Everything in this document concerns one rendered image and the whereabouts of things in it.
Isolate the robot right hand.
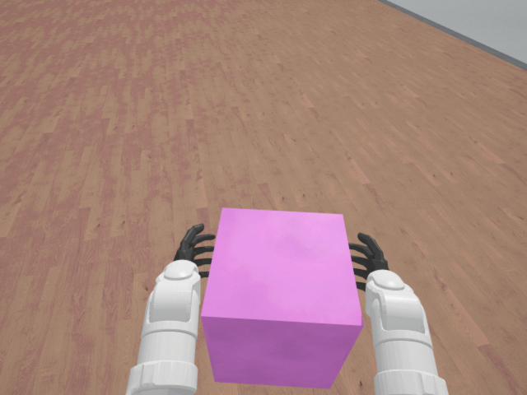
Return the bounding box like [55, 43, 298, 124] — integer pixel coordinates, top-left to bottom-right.
[348, 233, 389, 292]

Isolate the carton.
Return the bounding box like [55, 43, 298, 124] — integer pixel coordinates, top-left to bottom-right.
[201, 207, 364, 389]

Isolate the robot left forearm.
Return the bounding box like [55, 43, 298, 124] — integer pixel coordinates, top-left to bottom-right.
[125, 260, 200, 395]

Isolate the robot left hand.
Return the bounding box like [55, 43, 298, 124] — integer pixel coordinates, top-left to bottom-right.
[173, 224, 216, 278]

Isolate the robot right forearm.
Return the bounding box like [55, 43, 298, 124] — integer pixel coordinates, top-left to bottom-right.
[366, 270, 449, 395]

